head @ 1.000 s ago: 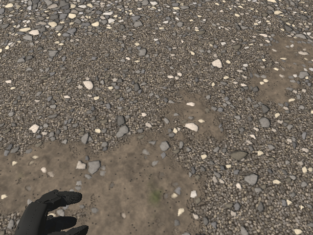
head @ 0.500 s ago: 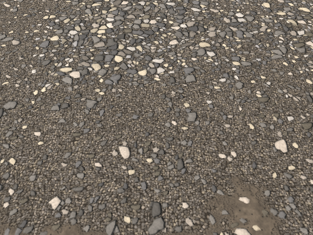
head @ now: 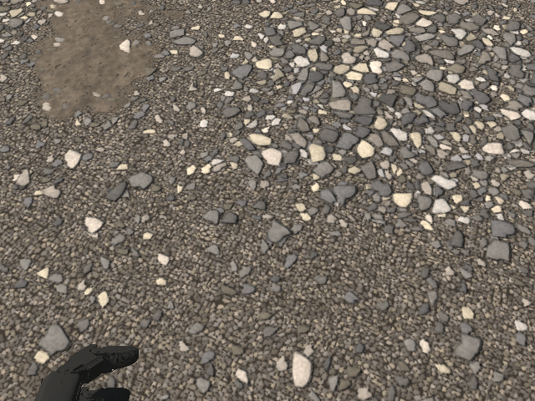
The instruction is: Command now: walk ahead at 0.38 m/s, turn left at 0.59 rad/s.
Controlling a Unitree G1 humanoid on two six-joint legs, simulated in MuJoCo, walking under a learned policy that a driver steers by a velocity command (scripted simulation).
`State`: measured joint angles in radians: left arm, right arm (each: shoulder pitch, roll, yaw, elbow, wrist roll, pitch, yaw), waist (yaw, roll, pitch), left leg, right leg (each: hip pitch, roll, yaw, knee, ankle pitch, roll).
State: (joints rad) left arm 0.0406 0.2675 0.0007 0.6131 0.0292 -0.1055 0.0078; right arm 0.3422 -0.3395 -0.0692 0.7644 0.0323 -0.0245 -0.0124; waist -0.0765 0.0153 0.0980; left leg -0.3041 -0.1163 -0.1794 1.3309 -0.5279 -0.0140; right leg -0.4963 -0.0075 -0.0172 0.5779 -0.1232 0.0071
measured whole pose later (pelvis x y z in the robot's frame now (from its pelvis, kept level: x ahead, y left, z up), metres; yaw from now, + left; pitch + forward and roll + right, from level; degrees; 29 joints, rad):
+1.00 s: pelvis +0.17 -0.05 +0.02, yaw -28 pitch +3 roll +2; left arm 0.13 0.27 0.05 0.61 0.02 0.02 0.03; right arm 0.13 -0.30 -0.09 0.74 0.00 0.02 -0.03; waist -0.02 0.03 0.01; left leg -0.54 0.02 -0.04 0.89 -0.28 -0.07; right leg -0.32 0.08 0.10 0.49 -0.21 -0.06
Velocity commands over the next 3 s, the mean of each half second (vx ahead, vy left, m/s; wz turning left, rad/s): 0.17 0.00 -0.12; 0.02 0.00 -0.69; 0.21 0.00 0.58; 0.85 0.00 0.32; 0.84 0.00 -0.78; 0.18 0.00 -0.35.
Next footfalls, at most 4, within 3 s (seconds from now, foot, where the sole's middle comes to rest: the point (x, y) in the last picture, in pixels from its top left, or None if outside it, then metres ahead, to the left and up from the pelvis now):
0.30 left None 0.27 0.12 -0.75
0.66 right None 0.18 -0.15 -0.76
1.16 left None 0.26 0.06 -0.75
1.52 right None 0.25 -0.19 -0.75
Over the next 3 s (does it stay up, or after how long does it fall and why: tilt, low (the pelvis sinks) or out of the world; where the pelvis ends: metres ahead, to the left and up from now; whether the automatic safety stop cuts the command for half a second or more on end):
stays up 1.12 -0.06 0.01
